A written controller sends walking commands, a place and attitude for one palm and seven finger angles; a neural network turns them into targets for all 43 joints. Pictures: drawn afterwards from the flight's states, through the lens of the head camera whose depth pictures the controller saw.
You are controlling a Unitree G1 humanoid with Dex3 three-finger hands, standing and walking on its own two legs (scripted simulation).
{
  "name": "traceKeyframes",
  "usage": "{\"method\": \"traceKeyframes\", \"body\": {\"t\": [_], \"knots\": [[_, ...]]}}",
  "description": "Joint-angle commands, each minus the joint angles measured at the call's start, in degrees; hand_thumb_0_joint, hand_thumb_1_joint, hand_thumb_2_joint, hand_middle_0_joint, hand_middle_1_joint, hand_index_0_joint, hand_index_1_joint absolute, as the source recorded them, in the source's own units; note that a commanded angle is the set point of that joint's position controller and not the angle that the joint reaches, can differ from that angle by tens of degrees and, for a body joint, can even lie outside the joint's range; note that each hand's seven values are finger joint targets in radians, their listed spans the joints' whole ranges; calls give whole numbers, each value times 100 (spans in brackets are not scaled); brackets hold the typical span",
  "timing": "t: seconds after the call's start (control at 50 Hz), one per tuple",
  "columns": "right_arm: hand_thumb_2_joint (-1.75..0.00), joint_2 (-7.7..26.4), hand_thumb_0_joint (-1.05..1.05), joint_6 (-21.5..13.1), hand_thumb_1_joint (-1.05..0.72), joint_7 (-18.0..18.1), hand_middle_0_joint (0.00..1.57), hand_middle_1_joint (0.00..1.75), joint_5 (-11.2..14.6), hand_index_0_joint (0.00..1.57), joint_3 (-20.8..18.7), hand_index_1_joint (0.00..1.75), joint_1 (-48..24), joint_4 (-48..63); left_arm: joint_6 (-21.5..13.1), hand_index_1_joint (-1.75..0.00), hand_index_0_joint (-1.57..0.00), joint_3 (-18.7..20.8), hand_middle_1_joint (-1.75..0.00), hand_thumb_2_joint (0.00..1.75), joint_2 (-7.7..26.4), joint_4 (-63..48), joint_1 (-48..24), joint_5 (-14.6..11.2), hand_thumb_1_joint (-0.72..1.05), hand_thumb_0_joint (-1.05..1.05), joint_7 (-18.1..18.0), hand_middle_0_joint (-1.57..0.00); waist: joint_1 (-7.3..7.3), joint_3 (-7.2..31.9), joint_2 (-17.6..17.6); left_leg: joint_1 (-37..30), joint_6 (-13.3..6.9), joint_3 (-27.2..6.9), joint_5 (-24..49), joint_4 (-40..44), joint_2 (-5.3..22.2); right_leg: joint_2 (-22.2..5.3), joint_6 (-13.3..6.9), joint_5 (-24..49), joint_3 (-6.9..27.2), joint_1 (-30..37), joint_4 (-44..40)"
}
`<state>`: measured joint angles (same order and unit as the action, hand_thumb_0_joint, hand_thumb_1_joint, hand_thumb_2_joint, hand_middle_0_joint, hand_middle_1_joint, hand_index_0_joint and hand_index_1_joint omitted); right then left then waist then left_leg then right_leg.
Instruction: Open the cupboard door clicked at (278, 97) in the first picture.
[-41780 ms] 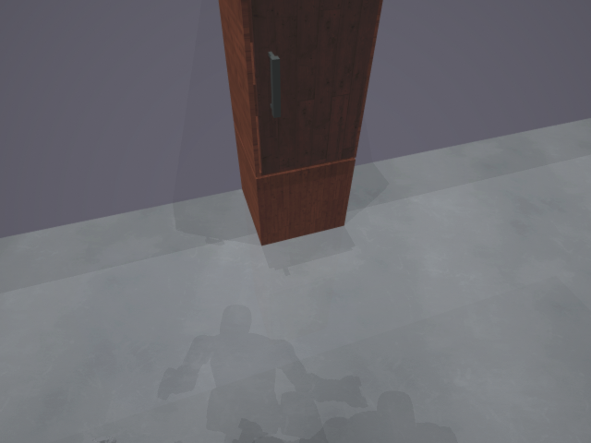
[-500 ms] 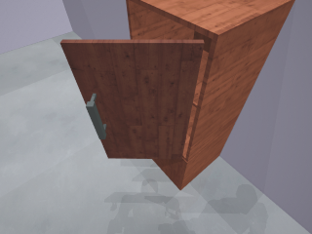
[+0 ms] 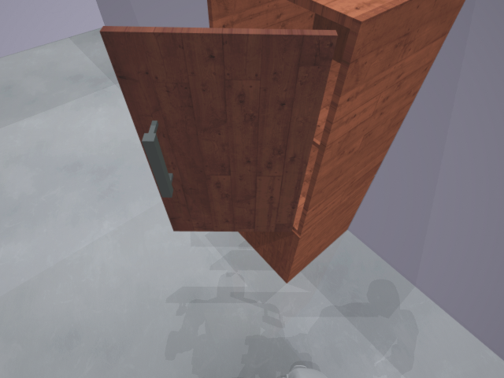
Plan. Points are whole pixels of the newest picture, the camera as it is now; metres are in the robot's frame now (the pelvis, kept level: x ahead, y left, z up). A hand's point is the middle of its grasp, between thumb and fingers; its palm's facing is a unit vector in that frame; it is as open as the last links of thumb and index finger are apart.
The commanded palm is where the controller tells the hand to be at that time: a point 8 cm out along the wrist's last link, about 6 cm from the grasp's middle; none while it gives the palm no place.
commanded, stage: come to a stop and stand still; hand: left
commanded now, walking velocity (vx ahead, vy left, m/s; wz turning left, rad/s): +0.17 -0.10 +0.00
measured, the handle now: (161, 161) +0.51 +0.22 +0.00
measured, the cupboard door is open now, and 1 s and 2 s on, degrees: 50 50 50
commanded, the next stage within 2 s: look again from close up in 1.10 s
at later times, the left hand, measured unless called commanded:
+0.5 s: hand out of the picture -0.03 +0.15 -0.17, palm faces +0.03 -0.99 -0.15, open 7.4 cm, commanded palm none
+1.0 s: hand out of the picture +0.03 +0.22 -0.17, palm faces +0.00 -0.98 -0.21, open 7.4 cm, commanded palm none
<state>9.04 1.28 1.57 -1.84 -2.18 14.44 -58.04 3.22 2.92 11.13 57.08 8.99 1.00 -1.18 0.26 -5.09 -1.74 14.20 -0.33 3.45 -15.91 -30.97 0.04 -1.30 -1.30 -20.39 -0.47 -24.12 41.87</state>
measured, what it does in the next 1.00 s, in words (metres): steps on the spot: right foot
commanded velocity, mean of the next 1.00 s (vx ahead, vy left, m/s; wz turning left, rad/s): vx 0.03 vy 0.00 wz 0.00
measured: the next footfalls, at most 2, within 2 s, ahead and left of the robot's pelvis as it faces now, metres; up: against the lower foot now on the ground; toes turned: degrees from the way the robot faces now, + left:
right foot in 0.14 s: +0.02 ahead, -0.10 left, +0.00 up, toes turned -1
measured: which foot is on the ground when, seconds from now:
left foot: down 0.00-1.00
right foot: up 0.00-0.12, down 0.14-1.00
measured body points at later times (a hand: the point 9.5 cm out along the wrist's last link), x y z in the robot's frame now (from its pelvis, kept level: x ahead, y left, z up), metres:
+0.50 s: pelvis +0.00 -0.01 +0.00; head +0.01 +0.00 +0.45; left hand -0.03 +0.20 -0.16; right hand +0.00 -0.23 -0.15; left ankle +0.00 +0.11 -0.73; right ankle -0.02 -0.11 -0.73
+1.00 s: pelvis +0.01 +0.04 +0.01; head +0.02 +0.05 +0.46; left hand +0.03 +0.27 -0.15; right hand +0.03 -0.19 -0.14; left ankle +0.00 +0.11 -0.73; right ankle -0.02 -0.11 -0.73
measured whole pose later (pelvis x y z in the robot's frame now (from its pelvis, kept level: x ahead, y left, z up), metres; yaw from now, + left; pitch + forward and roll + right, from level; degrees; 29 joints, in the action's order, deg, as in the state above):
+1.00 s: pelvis +0.01 +0.04 +0.01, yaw +0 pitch -1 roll +0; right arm 9.5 -1.7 1.5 -1.1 1.2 14.8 -62.1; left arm -0.5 -0.3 11.3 61.5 14.9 0.8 -2.0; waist -0.3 -2.2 -1.2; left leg 10.7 -3.8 3.4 -15.8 -27.2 -2.8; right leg -2.2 2.2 -17.0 1.2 -9.4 27.2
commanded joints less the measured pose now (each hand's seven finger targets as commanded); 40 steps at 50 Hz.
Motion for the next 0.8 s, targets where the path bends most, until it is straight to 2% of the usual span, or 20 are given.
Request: {"method": "traceKeyframes", "body": {"t": [0.0, 0.06, 0.08, 0.12, 0.14, 0.16, 0.2, 0.28, 0.34, 0.36, 0.38, 0.4, 0.42, 0.46, 0.5, 0.52, 0.56, 0.6, 0.68, 0.78], "knots": [[-90, 748, 0, -182, -90, 65, 20, 30, -18, 20, -119, 30, -302, 406, -111, -30, -20, 56, -30, 90, 111, -312, 589, 29, 90, 0, -51, -20, -258, 490, 654, 653, -1052, -1461, 754, 1551, 1528, 82, 40, -594, 169, 509, 1225], [-90, 752, 0, -203, -90, 48, 20, 30, -21, 20, -89, 30, 97, 147, -281, -30, -20, -72, -30, 90, -18, -199, 639, 0, 90, 0, -12, -20, -113, 460, 854, 36, -724, -1293, 444, 1238, 1214, 1, 100, -144, -69, 968, -1059], [-90, 670, 0, -206, -90, 29, 20, 30, 17, 20, -68, 30, 246, 59, -342, -30, -20, -89, -30, 90, 76, -84, 792, -3, 90, 0, -20, -20, -118, 527, 570, 49, -517, -1130, 378, 909, 971, -49, 87, 391, 103, 1374, -1866], [-90, 336, 0, -226, -90, -10, 20, 30, 88, 20, 13, 30, 346, 24, -425, -30, -20, -113, -30, 90, 437, 44, 834, 6, 90, 0, -40, -20, 23, 298, -353, 171, -74, -404, -76, 434, 300, -830, -280, 627, 1132, 1246, -2361], [-90, 320, 0, -204, -90, -29, 20, 30, 63, 20, 27, 30, 414, -42, -443, -30, -20, -109, -30, 90, 524, 70, 780, -8, 90, 0, -22, -20, 97, 455, -479, -143, 13, -251, -331, 380, 175, -909, -411, -37, 1298, 916, -2475], [-90, 316, 0, -168, -90, -38, 20, 30, 42, 20, 33, 30, 377, -122, -453, -30, -20, -89, -30, 90, 548, 74, 708, -14, 90, 0, -17, -20, 72, 253, -858, -220, 29, -228, -307, 251, 179, -804, -438, -535, 1343, 648, -2637], [-90, 294, 0, -159, -90, -51, 20, 30, 33, 20, 53, 30, 394, -239, -432, -30, -20, -108, -30, 90, 451, 123, 723, -4, 90, 0, -17, -20, 77, -169, -553, -316, 8, -222, -105, 298, 209, -710, -455, -947, 1303, 311, -2784], [-90, 322, 0, -208, -90, -53, 20, 30, 51, 20, 100, 30, 560, -392, -430, -30, -20, -114, -30, 90, 430, 185, 836, -24, 90, 0, -3, -20, 50, -309, -59, -301, -9, -342, -59, 609, 303, -483, -354, -964, 1032, 305, -2574], [-90, 319, 0, -264, -90, -18, 20, 30, 77, 20, 127, 30, 567, -467, -455, -30, -20, -139, -30, 90, 335, 323, 1027, -31, 90, 0, -15, -20, -10, -244, 249, -326, -46, -471, 341, 832, 440, -352, -260, -106, 812, 576, -2278], [-90, 529, 0, -297, -90, -39, 20, 30, 148, 20, 125, 30, -366, -102, -680, -30, -20, -124, -30, 90, 441, 726, 1932, 33, 90, 0, -270, -20, -442, -127, -258, 263, 116, -320, 285, -635, 438, -831, 163, 3298, 1409, 1031, -2487], [-90, 161, 0, -227, -90, -75, 20, 30, 153, 20, 133, 30, 118, 153, -722, -30, -20, -146, -30, 90, 667, 421, 1547, 23, 90, 0, -253, -20, 51, 316, -503, 530, 53, -354, -778, -925, 230, -1264, -134, 3233, 1614, 1394, -2436], [-90, 160, 0, -202, -90, -106, 20, 30, 118, 20, 140, 30, 151, 88, -776, -30, -20, -128, -30, 90, 658, 332, 1359, 38, 90, 0, -236, -20, 12, 565, -298, 480, 48, -316, -766, -1024, 301, -1327, -457, 3592, 1539, 1559, -2274], [-90, 146, 0, -217, -90, -100, 20, 30, 142, 20, 127, 30, 257, 106, -768, -30, -20, -149, -30, 90, 599, 247, 1219, 38, 90, 0, -212, -20, 97, 630, -100, 338, 33, -247, -670, -877, 249, -1144, -599, 3439, 1226, 1555, -2105], [-90, 102, 0, -277, -90, -69, 20, 30, 143, 20, 160, 30, 561, -12, -730, -30, -20, -166, -30, 90, 515, 247, 1117, 8, 90, 0, -211, -20, 206, 729, -11, -308, 47, -226, -8, 132, 165, -851, -526, 2876, 891, 1363, -1813], [-90, 286, 0, -372, -90, -32, 20, 30, 115, 20, 144, 30, 711, -122, -655, -30, -20, -211, -30, 90, 250, 306, 1207, -11, 90, 0, -210, -20, 95, 454, 524, -310, -112, -594, 1351, 404, 589, -370, -243, 2044, 542, 1194, -1544], [-90, 402, 0, -355, -90, -11, 20, 30, 107, 20, 172, 30, 639, -104, -582, -30, -20, -217, -30, 90, 223, 312, 1262, -16, 90, 0, -208, -20, 14, 354, 755, -123, -190, -724, 1403, 455, 672, -255, -177, 1324, 439, 1244, -1550], [-90, 434, 0, -323, -90, 8, 20, 30, 114, 20, 178, 30, 415, -60, -495, -30, -20, -238, -30, 90, 195, 345, 1291, 3, 90, 0, -186, -20, -60, -60, 613, 227, -256, -866, 703, 728, 650, -176, -115, 596, 387, 1140, -1654], [-90, 468, 0, -316, -90, 1, 20, 30, 106, 20, 175, 30, 425, -50, -476, -30, -20, -256, -30, 90, 188, 330, 1257, 21, 90, 0, -167, -20, -53, -247, 366, 386, -267, -910, 381, 901, 608, -195, -101, 565, 369, 1104, -1725], [-90, 601, 0, -327, -90, 3, 20, 30, 92, 20, 165, 30, 398, -50, -436, -30, -20, -247, -30, 90, 240, 264, 1182, 5, 90, 0, -141, -20, -69, -34, 360, 211, -303, -1017, 162, 1161, 626, -199, -49, 596, 284, 1197, -1631], [-90, 692, 0, -358, -90, 14, 20, 30, 98, 20, 169, 30, 340, -97, -433, -30, -20, -245, -30, 90, 365, 240, 1085, -5, 90, 0, -129, -20, -78, 147, 265, -85, -300, -888, 820, 1105, 601, -286, -4, 982, 312, 1290, -1668]]}}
